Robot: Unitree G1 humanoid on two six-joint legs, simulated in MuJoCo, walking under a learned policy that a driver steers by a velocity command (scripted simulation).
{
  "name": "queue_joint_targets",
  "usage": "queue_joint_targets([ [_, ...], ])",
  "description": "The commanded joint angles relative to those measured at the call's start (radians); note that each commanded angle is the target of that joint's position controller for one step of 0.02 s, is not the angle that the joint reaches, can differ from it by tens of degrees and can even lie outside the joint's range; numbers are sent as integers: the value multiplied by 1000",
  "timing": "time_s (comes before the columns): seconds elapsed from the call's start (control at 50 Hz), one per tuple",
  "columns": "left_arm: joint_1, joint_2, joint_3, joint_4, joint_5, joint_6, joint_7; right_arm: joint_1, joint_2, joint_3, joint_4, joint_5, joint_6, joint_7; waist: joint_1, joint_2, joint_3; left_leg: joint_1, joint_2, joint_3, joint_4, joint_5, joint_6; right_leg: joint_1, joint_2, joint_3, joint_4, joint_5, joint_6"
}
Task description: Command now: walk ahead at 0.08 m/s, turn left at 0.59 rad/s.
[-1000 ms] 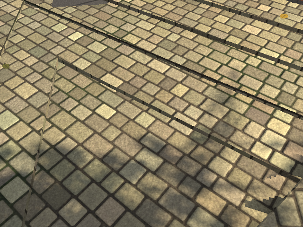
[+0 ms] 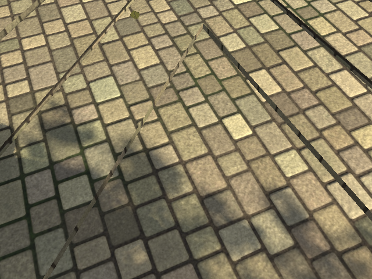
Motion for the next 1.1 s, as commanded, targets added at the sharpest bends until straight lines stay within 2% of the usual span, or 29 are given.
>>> queue_joint_targets([
  [0.02,117,94,40,-63,30,-1,22,-40,-170,-44,-115,18,-21,-53,49,-13,-172,-17,210,-226,-148,286,171,221,10,-18,-522,283,27],
  [0.06,50,18,23,-95,19,-4,-4,-51,-156,-49,-137,43,7,-78,14,101,-236,43,199,-259,-170,-62,140,287,33,-28,-725,324,38],
  [0.1,13,49,34,-119,-8,2,-25,-44,-168,-60,-159,35,18,-75,-10,193,-210,23,225,-343,-217,-317,129,327,67,-45,-845,223,27],
  [0.14,20,100,57,-131,-16,-6,-38,-10,-170,-65,-168,32,17,-62,-20,213,-177,-8,246,-418,-222,-504,113,401,95,-64,-929,123,-1],
  [0.18,96,105,74,-112,-14,-24,-47,7,-132,-54,-176,38,19,-57,17,200,-149,-57,216,-449,-162,-618,71,553,103,-81,-1101,119,-51],
  [0.2,167,113,86,-96,-17,-29,-48,6,-91,-42,-180,37,19,-57,56,180,-136,-153,166,-412,-70,-638,23,690,54,-68,-1177,90,-82],
  [0.22,305,165,100,-72,2,-32,-45,21,19,-17,-184,28,15,-53,86,10,-203,-318,68,-255,288,-596,-59,890,-179,175,-1247,-117,-152],
  [0.24,362,282,130,-58,35,-36,-60,-43,30,-14,-269,45,-15,-44,68,-222,-126,-609,-12,-190,489,-505,-80,925,-363,655,-1445,-431,-293],
  [0.26,313,274,134,-60,29,-52,-61,-121,-70,-43,-285,43,-37,-43,50,-173,-7,-712,64,-238,601,-381,-83,862,-374,705,-1494,-509,-330],
  [0.28,244,226,124,-73,12,-59,-56,-105,-123,-62,-265,39,-41,-42,17,-157,35,-703,87,-234,630,-273,-90,804,-332,562,-1478,-406,-291],
  [0.32,143,154,104,-94,0,-59,-53,9,-146,-81,-201,26,-31,-37,-41,-173,-1,-551,114,-182,703,-117,-133,692,-218,309,-1474,-168,-227],
  [0.38,149,133,94,-64,17,-71,-57,28,-98,-77,-179,32,-21,-18,-40,-139,-20,-416,124,-127,800,46,-161,578,-160,76,-1496,73,-222],
  [0.48,277,150,103,3,18,-75,-55,-94,-59,-64,-200,42,-29,-2,41,-124,-9,-470,142,-127,551,148,-165,760,-178,-57,-1480,269,-229],
  [0.6,317,203,118,51,-8,-63,-43,-254,-6,-38,-252,44,-46,39,102,-138,42,-385,162,15,249,49,-132,862,-236,-149,-1478,392,-233],
  [0.64,336,210,118,75,-23,-52,-45,-276,0,-35,-268,47,-52,51,92,-141,49,-317,143,60,184,-82,-93,880,-254,-162,-1443,496,-237],
  [0.66,324,225,120,81,-30,-47,-45,-252,-10,-39,-268,45,-55,55,67,-152,37,-237,118,92,145,-152,-66,870,-255,-182,-1403,620,-234],
  [0.68,306,246,121,83,-31,-41,-42,-200,-33,-53,-258,42,-59,56,22,-163,0,-104,73,124,94,-167,-37,854,-244,-214,-1304,907,-223],
  [0.7,289,251,117,86,-32,-39,-38,-39,-74,-80,-213,43,-65,53,-73,-139,-98,134,26,141,-26,-16,-2,827,-213,-261,-1113,1124,-196],
  [0.72,286,241,109,77,-29,-51,-36,104,-134,-105,-176,40,-62,38,-140,-121,-202,436,55,70,-46,188,25,655,-181,-289,-899,1067,-149],
  [0.74,327,117,62,9,19,-75,-53,205,-275,-126,-157,21,-66,16,-104,169,-375,909,390,-410,34,511,181,196,-47,-261,-463,166,-70],
  [0.76,361,142,55,43,-9,-107,-72,271,-259,-112,-154,13,-64,8,-126,196,-595,961,561,-711,-72,618,316,129,54,-27,-265,-240,-64],
  [0.78,264,211,80,36,-47,-108,-76,233,-193,-88,-141,3,-61,11,-143,114,-485,871,500,-482,-64,758,270,89,4,14,-253,-170,-73],
  [0.8,202,192,74,17,-39,-101,-69,147,-145,-74,-133,24,-62,12,-104,108,-341,738,442,-336,-64,758,215,50,-38,-24,-338,-108,-81],
  [0.82,168,180,75,28,-13,-92,-55,58,-103,-62,-140,39,-64,11,-67,46,-234,578,385,-263,-97,699,168,64,-64,-47,-424,-44,-78],
  [0.84,176,183,80,31,-2,-77,-49,3,-84,-54,-144,38,-66,10,-26,48,-191,436,358,-221,-140,691,152,152,-79,-46,-471,6,-76],
  [0.88,242,144,76,57,0,-46,-47,-50,-90,-55,-130,17,-76,11,37,49,-178,267,330,-146,-207,732,150,300,-66,-55,-537,100,-65],
  [0.92,246,115,70,55,2,-36,-43,-75,-84,-51,-108,14,-87,4,56,69,-170,226,314,-79,-232,778,145,330,-51,-62,-653,173,-54],
  [1.0,117,91,54,17,5,-41,-52,-64,-94,-49,-64,21,-71,-21,19,80,-163,244,284,-20,-227,714,100,375,-26,-79,-913,358,-63],
  [1.1,53,126,62,-9,9,-41,-68,-33,-96,-42,-13,29,-57,-17,1,77,-140,285,316,-79,-147,558,72,444,12,-77,-1086,365,-111],
])
Velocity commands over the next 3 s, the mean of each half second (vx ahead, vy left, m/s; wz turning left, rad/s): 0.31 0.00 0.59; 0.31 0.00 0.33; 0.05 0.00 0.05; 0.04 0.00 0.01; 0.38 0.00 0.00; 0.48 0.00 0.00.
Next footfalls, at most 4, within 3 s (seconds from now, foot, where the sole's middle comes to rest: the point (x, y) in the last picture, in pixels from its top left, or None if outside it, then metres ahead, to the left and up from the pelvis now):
0.22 right None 0.14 -0.18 -0.76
0.72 left None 0.32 0.18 -0.76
1.14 right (186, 239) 0.56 0.05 -0.76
2.56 left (91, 188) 0.73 0.41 -0.72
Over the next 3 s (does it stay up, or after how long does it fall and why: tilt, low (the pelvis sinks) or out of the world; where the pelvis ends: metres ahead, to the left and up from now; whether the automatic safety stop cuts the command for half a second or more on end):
stays up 0.77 0.28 0.05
